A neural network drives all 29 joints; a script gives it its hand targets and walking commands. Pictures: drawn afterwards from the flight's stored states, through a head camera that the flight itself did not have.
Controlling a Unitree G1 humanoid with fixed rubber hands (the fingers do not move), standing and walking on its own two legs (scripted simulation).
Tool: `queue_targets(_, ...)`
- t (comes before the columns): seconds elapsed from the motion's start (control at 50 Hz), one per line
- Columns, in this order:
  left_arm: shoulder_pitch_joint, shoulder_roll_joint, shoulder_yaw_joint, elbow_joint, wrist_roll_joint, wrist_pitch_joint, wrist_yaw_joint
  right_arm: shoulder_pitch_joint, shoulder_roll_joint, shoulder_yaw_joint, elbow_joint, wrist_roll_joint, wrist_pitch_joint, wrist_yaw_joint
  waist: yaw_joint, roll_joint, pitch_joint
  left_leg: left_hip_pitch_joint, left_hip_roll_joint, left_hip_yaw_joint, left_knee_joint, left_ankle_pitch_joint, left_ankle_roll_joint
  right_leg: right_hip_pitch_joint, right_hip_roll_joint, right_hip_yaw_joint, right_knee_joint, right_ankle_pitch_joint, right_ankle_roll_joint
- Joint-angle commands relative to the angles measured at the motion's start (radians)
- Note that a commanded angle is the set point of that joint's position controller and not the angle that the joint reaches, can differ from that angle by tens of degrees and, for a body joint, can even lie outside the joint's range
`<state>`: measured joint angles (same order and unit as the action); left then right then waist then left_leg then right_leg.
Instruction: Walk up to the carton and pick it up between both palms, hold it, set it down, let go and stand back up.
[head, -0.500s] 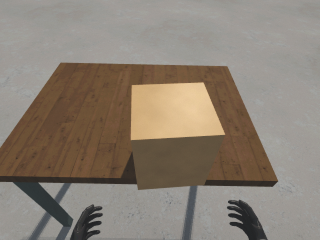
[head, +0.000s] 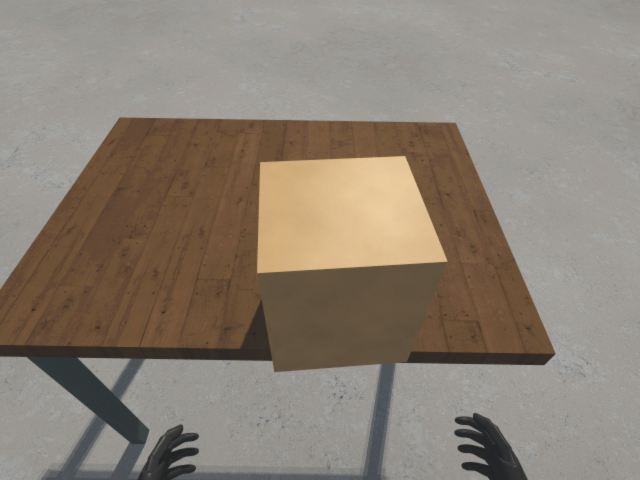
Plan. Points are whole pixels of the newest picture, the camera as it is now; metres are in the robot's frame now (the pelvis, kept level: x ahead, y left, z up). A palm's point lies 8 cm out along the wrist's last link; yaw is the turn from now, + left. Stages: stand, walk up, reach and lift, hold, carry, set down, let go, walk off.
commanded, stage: set down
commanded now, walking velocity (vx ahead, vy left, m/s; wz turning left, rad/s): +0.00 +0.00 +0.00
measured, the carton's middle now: (337, 267) +0.42 -0.01 +0.02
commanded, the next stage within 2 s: let go in 0.08 s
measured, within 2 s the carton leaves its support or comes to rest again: neither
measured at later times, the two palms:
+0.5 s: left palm out of the picture +0.14 +0.22 -0.09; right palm out of the picture +0.14 -0.23 -0.09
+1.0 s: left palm out of the picture -0.01 +0.24 -0.15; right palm out of the picture +0.05 -0.23 -0.14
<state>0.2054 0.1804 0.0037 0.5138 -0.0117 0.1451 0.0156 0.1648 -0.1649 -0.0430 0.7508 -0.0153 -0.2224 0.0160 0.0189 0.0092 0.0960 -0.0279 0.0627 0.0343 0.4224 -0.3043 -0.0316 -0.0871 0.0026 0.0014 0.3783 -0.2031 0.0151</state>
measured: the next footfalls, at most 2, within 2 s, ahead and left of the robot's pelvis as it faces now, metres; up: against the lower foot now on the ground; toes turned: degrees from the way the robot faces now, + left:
none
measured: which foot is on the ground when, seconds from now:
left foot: down 0.00-1.00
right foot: down 0.00-1.00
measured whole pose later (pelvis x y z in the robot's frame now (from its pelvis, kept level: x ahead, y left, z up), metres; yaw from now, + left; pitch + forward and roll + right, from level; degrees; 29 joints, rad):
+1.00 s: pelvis -0.01 -0.01 -0.02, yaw +8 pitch +0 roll -1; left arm 0.33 0.20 0.06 0.86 0.03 0.03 0.02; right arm 0.36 -0.13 -0.07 0.85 -0.02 0.01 0.00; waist 0.03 -0.02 0.00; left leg -0.27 0.02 -0.10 0.65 -0.37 -0.03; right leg -0.27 -0.05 -0.12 0.60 -0.32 0.02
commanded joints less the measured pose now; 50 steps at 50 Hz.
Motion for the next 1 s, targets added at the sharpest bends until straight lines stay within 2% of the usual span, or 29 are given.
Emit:
queue_targets(0.0, -0.079, 0.09, 0.035, -0.167, 0.008, -0.018, 0.002, -0.065, -0.118, -0.038, -0.13, -0.012, -0.031, -0.001, 0.007, 0.008, -0.119, -0.066, -0.058, 0.061, -0.071, 0.326, -0.027, 0.08, 0.039, -0.036, -0.049, 0.194, -0.037)
queue_targets(0.06, -0.1, 0.097, 0.042, -0.179, 0.01, -0.022, 0.009, -0.074, -0.126, -0.052, -0.132, -0.008, -0.031, -0.001, 0.019, 0.007, -0.108, -0.078, -0.057, 0.064, -0.069, 0.348, -0.027, 0.078, 0.044, -0.038, -0.043, 0.196, -0.033)
queue_targets(0.1, -0.107, 0.112, 0.037, -0.183, 0.021, -0.026, 0.013, -0.07, -0.119, -0.047, -0.132, -0.007, -0.03, -0.005, 0.014, 0.011, -0.104, -0.082, -0.06, 0.065, -0.071, 0.323, -0.022, 0.081, 0.037, -0.029, -0.046, 0.189, -0.033)
queue_targets(0.12, -0.112, 0.113, 0.034, -0.179, 0.013, -0.029, 0.014, -0.073, -0.111, -0.051, -0.139, -0.016, -0.031, -0.008, -0.004, 0.002, -0.12, -0.08, -0.061, 0.072, -0.066, 0.311, -0.017, 0.081, 0.037, -0.032, -0.04, 0.198, -0.029)
queue_targets(0.14, -0.111, 0.107, 0.042, -0.175, 0.021, -0.03, 0.019, -0.07, -0.111, -0.048, -0.123, -0.022, -0.031, -0.005, 0.012, 0.023, -0.115, -0.08, -0.058, 0.067, -0.066, 0.317, -0.015, 0.067, 0.031, -0.023, -0.041, 0.196, -0.034)
queue_targets(0.16, -0.108, 0.101, 0.036, -0.165, 0.018, -0.024, 0.014, -0.053, -0.11, -0.052, -0.119, -0.015, -0.029, -0.002, -0.002, 0.02, -0.109, -0.075, -0.053, 0.068, -0.068, 0.316, -0.019, 0.067, 0.035, -0.035, -0.04, 0.183, -0.033)
queue_targets(0.18, -0.112, 0.1, 0.033, -0.171, 0.025, -0.024, 0.019, -0.078, -0.121, -0.059, -0.119, -0.023, -0.03, -0.002, 0.012, 0.02, -0.103, -0.079, -0.054, 0.066, -0.069, 0.295, -0.023, 0.061, 0.034, -0.03, -0.042, 0.166, -0.037)
queue_targets(0.28, -0.108, 0.093, 0.019, -0.194, 0.004, -0.02, 0.019, -0.076, -0.121, -0.064, -0.136, -0.01, -0.034, -0.006, -0.007, 0.016, -0.117, -0.094, -0.051, 0.06, -0.065, 0.287, -0.017, 0.069, 0.035, -0.037, -0.028, 0.163, -0.043)
queue_targets(0.36, -0.108, 0.103, 0.028, -0.198, 0.012, -0.02, 0.022, -0.07, -0.122, -0.067, -0.138, -0.029, -0.04, -0.001, 0.012, 0.026, -0.123, -0.114, -0.057, 0.072, -0.061, 0.262, -0.021, 0.072, 0.027, -0.026, -0.025, 0.143, -0.036)
queue_targets(0.38, -0.114, 0.098, 0.007, -0.192, 0.004, -0.021, 0.022, -0.068, -0.119, -0.067, -0.141, -0.021, -0.04, -0.001, 0.002, 0.018, -0.131, -0.13, -0.052, 0.069, -0.056, 0.276, -0.023, 0.07, 0.031, -0.035, -0.019, 0.156, -0.035)
queue_targets(0.46, -0.117, 0.108, 0.023, -0.191, 0.006, -0.013, 0.017, -0.069, -0.113, -0.059, -0.147, -0.025, -0.029, 0.0, 0.009, -0.015, -0.102, -0.111, -0.061, 0.077, -0.059, 0.271, -0.011, 0.061, 0.029, -0.028, -0.03, 0.167, -0.031)
queue_targets(0.56, -0.117, 0.102, 0.016, -0.207, 0.007, -0.006, 0.016, -0.062, -0.113, -0.07, -0.149, -0.02, -0.02, 0.002, 0.013, 0.002, -0.1, -0.132, -0.055, 0.072, -0.066, 0.266, -0.008, 0.079, 0.025, -0.025, -0.022, 0.162, -0.036)
queue_targets(0.58, -0.119, 0.123, 0.016, -0.211, 0.004, -0.01, 0.015, -0.059, -0.126, -0.059, -0.157, -0.019, -0.024, 0.0, 0.009, -0.02, -0.128, -0.138, -0.06, 0.074, -0.063, 0.269, -0.011, 0.089, 0.029, -0.032, -0.018, 0.177, -0.03)
queue_targets(0.6, 0.0, 0.17, 0.078, -0.028, 0.087, -0.088, 0.006, 0.106, -0.146, -0.049, -0.051, 0.011, 0.127, -0.011, 0.016, -0.043, -0.073, -0.31, 0.035, -0.081, 0.01, 0.445, 0.025, 0.081, -0.071, -0.027, 0.069, 0.197, -0.018)
queue_targets(0.62, 0.06, 0.156, 0.079, 0.009, 0.081, -0.114, -0.007, 0.162, -0.162, -0.054, -0.029, -0.003, 0.188, -0.017, 0.005, -0.074, -0.066, -0.36, 0.034, -0.093, 0.029, 0.36, 0.03, 0.104, -0.079, -0.024, 0.055, 0.141, -0.022)
queue_targets(0.64, 0.072, 0.167, 0.079, 0.01, 0.071, -0.13, -0.009, 0.13, -0.169, -0.058, -0.05, 0.004, 0.213, -0.014, 0.016, -0.076, -0.117, -0.329, 0.013, -0.084, 0.057, 0.294, 0.034, 0.092, -0.086, -0.008, 0.071, 0.182, -0.031)
queue_targets(0.66, 0.1, 0.127, 0.069, 0.032, 0.06, -0.143, -0.015, 0.073, -0.147, -0.056, -0.066, 0.004, 0.222, -0.006, 0.04, -0.094, -0.144, -0.263, 0.013, -0.058, 0.107, 0.326, 0.026, 0.018, -0.097, 0.003, 0.072, 0.262, -0.039)
queue_targets(0.68, 0.044, 0.115, 0.06, 0.041, 0.056, -0.15, -0.009, 0.074, -0.144, -0.054, -0.086, 0.002, 0.223, 0.0, 0.008, -0.058, -0.128, -0.266, -0.011, -0.041, 0.1, 0.25, 0.022, -0.06, -0.106, 0.029, 0.07, 0.215, -0.053)
queue_targets(0.7, 0.05, 0.158, 0.073, 0.061, 0.063, -0.15, -0.008, 0.131, -0.118, -0.049, -0.073, 0.007, 0.222, 0.001, 0.003, -0.063, -0.199, -0.264, -0.003, -0.048, 0.105, 0.23, 0.021, -0.007, -0.113, 0.019, 0.078, 0.179, -0.06)
queue_targets(0.74, 0.027, 0.13, 0.073, 0.075, 0.066, -0.152, -0.004, 0.128, -0.123, -0.055, -0.048, -0.004, 0.209, 0.007, 0.0, -0.021, -0.163, -0.389, -0.013, -0.077, 0.116, 0.292, 0.023, 0.064, -0.109, -0.009, 0.13, 0.259, -0.057)
queue_targets(0.76, 0.036, 0.12, 0.071, 0.078, 0.056, -0.152, -0.003, 0.129, -0.123, -0.053, -0.043, -0.003, 0.206, 0.006, 0.007, 0.025, -0.21, -0.342, -0.006, -0.08, 0.121, 0.315, 0.036, 0.028, -0.113, -0.009, 0.133, 0.237, -0.055)
queue_targets(0.78, 0.05, 0.126, 0.075, 0.089, 0.048, -0.151, 0.0, 0.131, -0.124, -0.053, -0.054, -0.005, 0.205, 0.006, 0.026, 0.028, -0.248, -0.311, 0.0, -0.078, 0.113, 0.298, 0.035, -0.013, -0.12, -0.011, 0.117, 0.168, -0.062)
queue_targets(0.8, 0.034, 0.144, 0.079, 0.102, 0.044, -0.156, 0.003, 0.152, -0.141, -0.061, -0.035, -0.003, 0.201, 0.006, 0.001, 0.033, -0.211, -0.318, -0.004, -0.095, 0.105, 0.336, 0.045, -0.013, -0.104, -0.021, 0.149, 0.186, -0.052)
queue_targets(0.82, 0.035, 0.131, 0.077, 0.116, 0.04, -0.16, 0.005, 0.138, -0.125, -0.054, -0.027, -0.01, 0.2, 0.001, 0.014, 0.074, -0.211, -0.328, 0.011, -0.128, 0.088, 0.347, 0.051, -0.038, -0.103, -0.041, 0.147, 0.14, -0.049)
queue_targets(0.84, 0.042, 0.103, 0.068, 0.146, 0.041, -0.154, 0.006, 0.143, -0.134, -0.064, -0.029, -0.016, 0.199, -0.002, 0.003, 0.13, -0.151, -0.356, 0.018, -0.154, 0.066, 0.344, 0.057, -0.065, -0.08, -0.06, 0.169, 0.069, -0.032)
queue_targets(0.88, 0.073, 0.097, 0.067, 0.174, 0.044, -0.147, 0.011, 0.18, -0.149, -0.067, -0.009, -0.012, 0.207, -0.01, 0.014, 0.079, -0.085, -0.4, 0.037, -0.21, 0.022, 0.318, 0.078, -0.085, -0.067, -0.079, 0.184, 0.03, -0.016)
queue_targets(0.92, 0.1, 0.114, 0.08, 0.219, 0.049, -0.144, 0.012, 0.177, -0.147, -0.072, 0.004, -0.013, 0.205, -0.021, 0.017, 0.151, -0.065, -0.44, 0.057, -0.264, -0.023, 0.281, 0.105, -0.083, -0.064, -0.068, 0.192, -0.012, -0.018)
queue_targets(0.94, 0.118, 0.109, 0.079, 0.24, 0.047, -0.145, 0.009, 0.206, -0.134, -0.072, 0.005, -0.005, 0.208, -0.024, 0.017, 0.145, -0.075, -0.435, 0.052, -0.276, -0.018, 0.218, 0.105, -0.076, -0.061, -0.066, 0.169, -0.025, -0.021)
queue_targets(0.98, 0.115, 0.123, 0.085, 0.276, 0.045, -0.151, 0.008, 0.21, -0.132, -0.07, 0.035, -0.004, 0.207, -0.025, 0.008, 0.069, -0.1, -0.427, 0.035, -0.262, -0.015, 0.18, 0.104, -0.036, -0.074, -0.055, 0.146, 0.007, -0.035)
